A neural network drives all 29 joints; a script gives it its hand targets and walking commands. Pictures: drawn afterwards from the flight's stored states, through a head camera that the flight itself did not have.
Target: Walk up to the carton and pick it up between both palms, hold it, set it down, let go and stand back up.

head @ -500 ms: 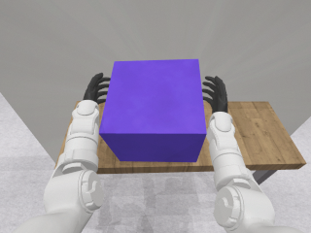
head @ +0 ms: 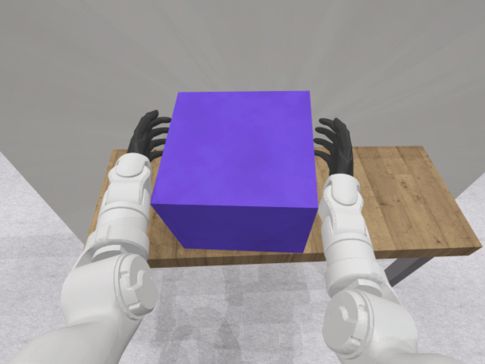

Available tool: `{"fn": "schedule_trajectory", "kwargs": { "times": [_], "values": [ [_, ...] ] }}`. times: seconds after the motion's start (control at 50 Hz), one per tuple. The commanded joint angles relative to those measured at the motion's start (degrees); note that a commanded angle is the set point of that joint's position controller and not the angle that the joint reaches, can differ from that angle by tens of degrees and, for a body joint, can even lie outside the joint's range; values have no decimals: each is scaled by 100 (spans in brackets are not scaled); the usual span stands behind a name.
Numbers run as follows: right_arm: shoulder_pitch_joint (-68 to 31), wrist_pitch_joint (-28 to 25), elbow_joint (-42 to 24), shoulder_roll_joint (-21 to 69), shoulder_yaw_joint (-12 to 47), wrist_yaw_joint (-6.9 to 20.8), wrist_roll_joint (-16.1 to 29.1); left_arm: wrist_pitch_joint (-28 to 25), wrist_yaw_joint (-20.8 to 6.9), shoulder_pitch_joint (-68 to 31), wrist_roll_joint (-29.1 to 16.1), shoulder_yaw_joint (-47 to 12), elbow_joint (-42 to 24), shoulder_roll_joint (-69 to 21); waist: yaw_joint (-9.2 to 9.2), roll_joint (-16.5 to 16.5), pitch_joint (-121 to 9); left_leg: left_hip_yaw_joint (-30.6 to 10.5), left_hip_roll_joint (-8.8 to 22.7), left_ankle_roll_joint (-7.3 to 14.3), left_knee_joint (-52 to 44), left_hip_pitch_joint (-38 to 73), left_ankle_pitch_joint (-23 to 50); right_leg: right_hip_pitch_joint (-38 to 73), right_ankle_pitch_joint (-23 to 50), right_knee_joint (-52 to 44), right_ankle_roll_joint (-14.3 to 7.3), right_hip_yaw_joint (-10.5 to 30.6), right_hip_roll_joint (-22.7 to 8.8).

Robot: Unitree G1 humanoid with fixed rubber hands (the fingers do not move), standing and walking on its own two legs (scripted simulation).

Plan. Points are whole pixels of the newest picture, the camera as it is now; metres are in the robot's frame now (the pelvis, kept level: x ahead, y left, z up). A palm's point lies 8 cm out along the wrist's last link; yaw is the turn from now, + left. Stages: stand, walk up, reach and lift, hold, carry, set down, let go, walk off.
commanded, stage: set down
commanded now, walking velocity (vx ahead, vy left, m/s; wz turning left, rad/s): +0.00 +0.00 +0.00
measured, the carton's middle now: (242, 175) +0.45 +0.00 +0.02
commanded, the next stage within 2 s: none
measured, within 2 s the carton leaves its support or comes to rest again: neither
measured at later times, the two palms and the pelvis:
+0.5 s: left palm (146, 154) +0.45 +0.17 +0.08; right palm (337, 172) +0.39 -0.16 +0.09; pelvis +0.00 +0.00 +0.00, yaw +0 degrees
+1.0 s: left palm (149, 151) +0.46 +0.17 +0.07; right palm (331, 180) +0.40 -0.16 +0.06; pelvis +0.00 +0.00 +0.00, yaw +0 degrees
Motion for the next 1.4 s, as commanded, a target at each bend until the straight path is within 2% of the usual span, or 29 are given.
{"fn": "schedule_trajectory", "kwargs": {
  "times": [0.0,0.22,0.34,0.68,0.8,0.88,1.1,1.38],
  "values": [
    [-2792,10,94,2460,1604,646,-176,-639,-891,-3288,-251,-1275,-469,-2704,-17,478,-3112,190,236,-326,258,1282,2249,670,2388,271,306,-380,-47],
    [-2823,88,33,2566,1389,648,-314,-742,-935,-3413,-232,-1129,-269,-2635,-68,567,-3271,148,274,-354,332,1264,2426,454,2413,329,308,-372,-58],
    [-2766,171,37,2659,1248,660,-442,-799,-967,-3432,-184,-947,-47,-2511,-61,446,-3212,164,264,-294,291,1092,2256,437,2455,374,320,-357,-100],
    [-2858,258,-3,2855,943,688,-769,-1025,-982,-3752,-67,-662,308,-2314,-37,551,-3602,135,293,-234,415,920,2220,-81,2336,462,306,-369,-132],
    [-2803,244,104,2877,863,695,-877,-1092,-973,-3763,4,-582,425,-2305,-100,581,-3731,92,315,-244,495,1008,2448,-248,2413,493,290,-409,-130],
    [-2938,191,51,2882,895,695,-873,-1128,-976,-3762,19,-571,634,-2291,-38,615,-3822,84,321,-249,570,1003,2546,-336,2477,499,280,-407,-126],
    [-2980,110,62,2876,783,695,-986,-1185,-953,-3691,100,-516,830,-2330,-101,665,-3917,10,347,-274,705,1055,2769,-621,2439,503,274,-468,-88],
    [-2835,246,166,2828,596,685,-1133,-1183,-1002,-3671,296,-206,1008,-2081,-118,587,-3537,45,328,-159,589,706,2101,-729,2051,470,290,-440,-138]
  ]
}}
